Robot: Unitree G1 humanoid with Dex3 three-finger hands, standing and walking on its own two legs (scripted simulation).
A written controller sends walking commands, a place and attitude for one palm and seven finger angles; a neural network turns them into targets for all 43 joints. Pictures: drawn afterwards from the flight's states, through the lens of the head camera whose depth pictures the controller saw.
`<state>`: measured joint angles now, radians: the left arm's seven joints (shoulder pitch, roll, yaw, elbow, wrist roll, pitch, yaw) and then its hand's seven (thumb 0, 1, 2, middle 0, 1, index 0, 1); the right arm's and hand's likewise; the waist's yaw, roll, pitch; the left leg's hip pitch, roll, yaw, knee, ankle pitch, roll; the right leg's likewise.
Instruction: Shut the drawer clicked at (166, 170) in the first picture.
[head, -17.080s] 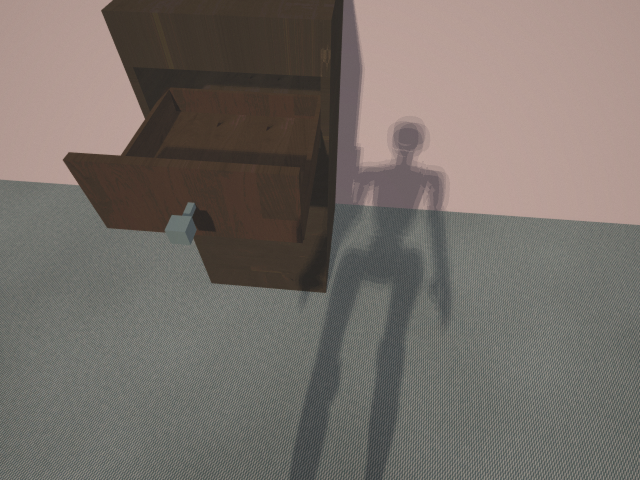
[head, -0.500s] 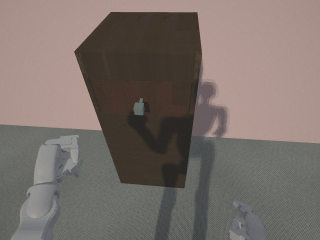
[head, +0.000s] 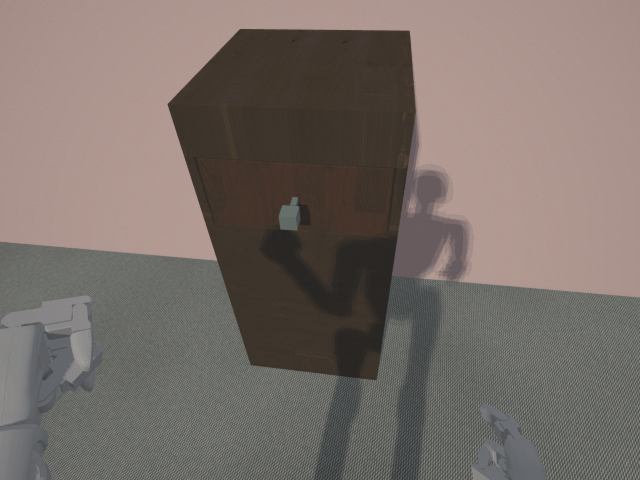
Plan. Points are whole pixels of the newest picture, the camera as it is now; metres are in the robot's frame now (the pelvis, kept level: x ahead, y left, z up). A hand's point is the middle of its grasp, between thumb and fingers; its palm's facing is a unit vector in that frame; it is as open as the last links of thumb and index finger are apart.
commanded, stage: step back with the hand held close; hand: left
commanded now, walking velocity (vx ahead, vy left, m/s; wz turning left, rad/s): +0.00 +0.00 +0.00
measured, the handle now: (291, 211) +0.60 +0.15 -0.02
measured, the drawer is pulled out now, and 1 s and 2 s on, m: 0.00 0.00 0.00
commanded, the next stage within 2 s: stop stepping back and stand still in 1.60 s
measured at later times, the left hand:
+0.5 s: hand (83, 351) +0.18 +0.26 +0.14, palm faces +0.26 -0.82 -0.51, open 3.2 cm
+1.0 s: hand (28, 425) +0.11 +0.26 +0.16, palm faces +0.37 -0.82 -0.45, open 3.2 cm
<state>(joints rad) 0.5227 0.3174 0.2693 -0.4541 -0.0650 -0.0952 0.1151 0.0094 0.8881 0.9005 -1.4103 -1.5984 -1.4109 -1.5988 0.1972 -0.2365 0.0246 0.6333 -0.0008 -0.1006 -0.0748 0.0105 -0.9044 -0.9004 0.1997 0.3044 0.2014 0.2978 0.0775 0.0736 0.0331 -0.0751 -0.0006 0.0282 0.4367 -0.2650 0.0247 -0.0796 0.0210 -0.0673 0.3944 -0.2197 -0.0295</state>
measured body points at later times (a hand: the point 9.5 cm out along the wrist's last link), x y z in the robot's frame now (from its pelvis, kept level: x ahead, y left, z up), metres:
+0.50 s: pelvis -0.02 +0.03 +0.00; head +0.01 +0.03 +0.45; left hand +0.16 +0.30 +0.17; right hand +0.15 -0.23 -0.09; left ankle -0.01 +0.10 -0.74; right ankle +0.01 -0.10 -0.74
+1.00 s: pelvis -0.09 +0.03 -0.02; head -0.07 +0.04 +0.43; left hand +0.08 +0.30 +0.18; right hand +0.07 -0.22 -0.09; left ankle -0.01 +0.10 -0.74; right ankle +0.00 -0.10 -0.74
